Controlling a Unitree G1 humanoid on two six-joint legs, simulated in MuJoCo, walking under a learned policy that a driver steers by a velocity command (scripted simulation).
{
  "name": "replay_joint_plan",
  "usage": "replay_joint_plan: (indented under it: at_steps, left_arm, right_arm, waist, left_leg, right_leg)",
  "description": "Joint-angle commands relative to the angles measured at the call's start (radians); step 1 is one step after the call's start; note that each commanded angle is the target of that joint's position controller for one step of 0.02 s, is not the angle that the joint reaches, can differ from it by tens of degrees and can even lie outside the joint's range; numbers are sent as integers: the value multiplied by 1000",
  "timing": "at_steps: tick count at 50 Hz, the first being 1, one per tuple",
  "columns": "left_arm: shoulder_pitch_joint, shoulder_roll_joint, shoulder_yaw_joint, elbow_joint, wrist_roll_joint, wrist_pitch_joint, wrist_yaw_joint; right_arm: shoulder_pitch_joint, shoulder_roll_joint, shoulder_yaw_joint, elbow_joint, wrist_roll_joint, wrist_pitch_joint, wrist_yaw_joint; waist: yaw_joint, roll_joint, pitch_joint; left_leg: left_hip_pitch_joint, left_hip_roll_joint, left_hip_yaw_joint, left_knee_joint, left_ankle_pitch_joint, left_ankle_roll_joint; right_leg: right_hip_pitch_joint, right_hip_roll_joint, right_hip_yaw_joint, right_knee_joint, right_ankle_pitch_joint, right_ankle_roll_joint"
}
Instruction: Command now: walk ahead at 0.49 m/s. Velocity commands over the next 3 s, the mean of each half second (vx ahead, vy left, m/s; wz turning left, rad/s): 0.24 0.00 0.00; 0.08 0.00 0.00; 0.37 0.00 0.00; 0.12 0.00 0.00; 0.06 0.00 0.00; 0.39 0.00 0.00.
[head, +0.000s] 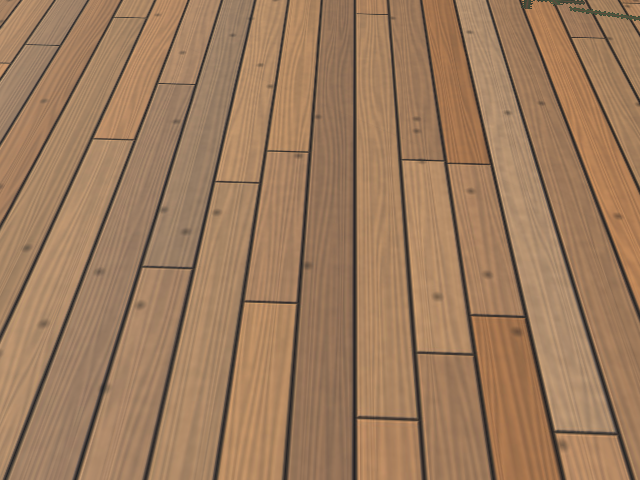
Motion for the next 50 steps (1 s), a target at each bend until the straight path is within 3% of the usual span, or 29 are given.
replay_joint_plan:
  at_steps: [1,5,8,10,12,13,14,15,16,17,18,20,22,26,28,29,30,31,33,37,42,43,45,46,48,50]
  left_arm:
    - [35,47,14,-42,13,3,7]
    - [-119,18,3,-78,10,-10,-5]
    - [-175,25,1,-98,5,-9,-19]
    - [-165,53,9,-105,10,-13,-28]
    - [-30,97,29,-58,24,-23,-27]
    - [75,165,48,-30,34,-28,-21]
    - [153,215,52,-20,50,-19,-17]
    - [198,151,35,-6,36,-5,-23]
    - [153,117,25,-19,20,4,-31]
    - [50,104,19,-40,13,9,-30]
    - [-32,87,10,-54,19,10,-29]
    - [-119,83,8,-56,38,14,-26]
    - [-110,76,8,-40,50,17,-20]
    - [-95,84,8,-18,26,31,-5]
    - [-84,68,2,-2,13,42,-1]
    - [-57,54,-2,14,13,45,-1]
    - [-43,54,-1,18,16,47,-2]
    - [-2,53,6,23,12,53,3]
    - [-14,59,10,34,16,60,15]
    - [4,39,9,64,23,65,16]
    - [1,34,11,86,15,65,11]
    - [19,29,10,101,13,68,11]
    - [26,48,19,110,1,72,13]
    - [20,48,20,107,-2,67,13]
    - [-5,27,17,95,-9,38,6]
    - [-38,-4,12,76,-11,5,-9]
  right_arm:
    - [-41,-132,-21,-55,1,-18,-20]
    - [28,-149,-19,-37,8,0,-35]
    - [79,-157,-19,-8,15,18,-38]
    - [65,-152,-19,-2,17,30,-43]
    - [25,-149,-18,-9,20,38,-49]
    - [49,-130,-10,-17,6,34,-50]
    - [182,-30,21,0,-14,23,-43]
    - [265,-11,32,36,4,21,-36]
    - [221,-106,7,35,23,31,-35]
    - [120,-124,-2,9,30,46,-42]
    - [55,-113,-7,-2,23,64,-52]
    - [55,-71,-6,-1,8,96,-71]
    - [76,-39,-1,16,4,105,-83]
    - [40,-49,-4,23,1,118,-87]
    - [22,-53,-6,27,-12,120,-82]
    - [21,-64,-7,24,-23,120,-81]
    - [21,-90,-8,19,-22,119,-83]
    - [-1,-144,-25,37,-4,116,-82]
    - [-30,-76,-14,42,-6,95,-79]
    - [-31,-62,-15,53,3,70,-78]
    - [-2,-59,-13,70,5,71,-78]
    - [23,-57,-14,83,7,74,-78]
    - [33,-89,-26,82,19,79,-80]
    - [37,-92,-28,76,23,75,-81]
    - [76,-102,-34,76,34,52,-77]
    - [118,-142,-49,86,39,32,-70]
  waist:
    - [47,75,54]
    - [-7,71,58]
    - [-30,103,36]
    - [-9,119,10]
    - [62,108,-62]
    - [86,46,-149]
    - [54,-148,-294]
    - [60,-242,-427]
    - [63,-142,-379]
    - [48,-66,-258]
    - [30,-11,-169]
    - [-21,-51,-102]
    - [-26,-81,-102]
    - [-15,-77,-112]
    - [-21,-64,-60]
    - [-17,-44,-30]
    - [2,-3,11]
    - [48,124,49]
    - [42,154,57]
    - [38,104,23]
    - [24,65,-8]
    - [21,63,-30]
    - [19,74,29]
    - [15,74,75]
    - [-2,106,128]
    - [-9,206,134]
  left_leg:
    - [-107,279,-207,-207,70,171]
    - [-57,237,-111,-147,279,114]
    - [34,264,-118,-65,353,100]
    - [110,288,-144,18,402,74]
    - [130,246,-137,172,458,29]
    - [62,176,-95,344,354,-11]
    - [-239,70,-52,650,-142,-71]
    - [-324,39,-122,843,-548,-101]
    - [-347,82,-175,925,-536,-104]
    - [-389,118,-149,929,-481,-109]
    - [-377,151,-138,880,-421,-119]
    - [-226,174,-118,720,-324,-129]
    - [-140,152,-88,590,-301,-133]
    - [-46,140,-71,362,-144,-118]
    - [16,128,-54,238,-69,-91]
    - [26,157,-85,192,-52,-71]
    - [-3,196,-119,147,-94,-45]
    - [-125,183,-121,129,-260,-24]
    - [-238,175,-131,57,-336,-46]
    - [-173,162,-114,89,-189,-72]
    - [-112,151,-97,129,-60,-68]
    - [-99,144,-90,124,-151,-61]
    - [-139,145,-110,116,-424,-16]
    - [-157,165,-142,97,-519,9]
    - [-123,236,-250,48,-575,60]
    - [-16,369,-440,-32,-535,128]
  right_leg:
    - [-20,-42,1,-140,161,28]
    - [71,25,-56,-456,314,37]
    - [119,63,-60,-547,302,35]
    - [150,79,-42,-611,248,6]
    - [331,115,-64,-712,305,-32]
    - [523,39,-10,-690,667,-67]
    - [894,-195,220,-599,1037,-209]
    - [959,-307,394,-650,1013,-311]
    - [844,-262,376,-706,751,-283]
    - [709,-220,310,-751,554,-239]
    - [563,-180,246,-803,430,-212]
    - [341,-105,137,-874,302,-173]
    - [288,-66,73,-887,292,-178]
    - [286,-63,89,-903,-32,-169]
    - [231,-27,84,-908,-255,-112]
    - [212,-8,84,-904,-327,-70]
    - [208,26,64,-866,-329,-38]
    - [269,95,-14,-843,-252,-13]
    - [407,107,-45,-763,-126,-6]
    - [438,103,-49,-733,-10,-21]
    - [459,100,-53,-705,114,-21]
    - [468,114,-69,-696,20,-24]
    - [397,139,-86,-663,-293,-39]
    - [341,134,-75,-659,-381,-49]
    - [242,130,-70,-600,-362,-57]
    - [145,148,-116,-464,-205,-53]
